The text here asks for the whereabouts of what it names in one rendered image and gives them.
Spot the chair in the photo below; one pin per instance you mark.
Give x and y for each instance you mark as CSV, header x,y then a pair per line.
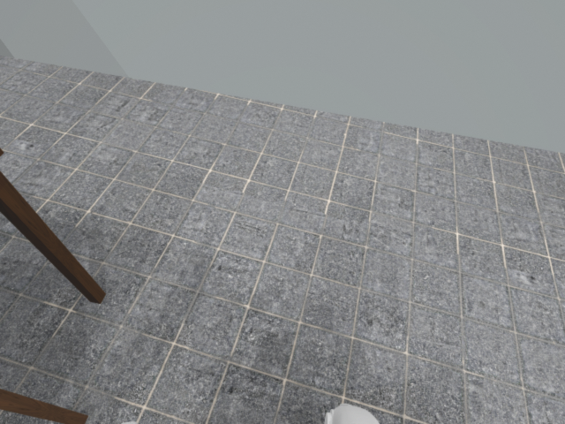
x,y
16,403

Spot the robot right thigh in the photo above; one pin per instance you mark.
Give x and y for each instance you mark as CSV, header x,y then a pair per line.
x,y
349,414

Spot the table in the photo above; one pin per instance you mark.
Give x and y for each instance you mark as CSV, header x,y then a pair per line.
x,y
15,208

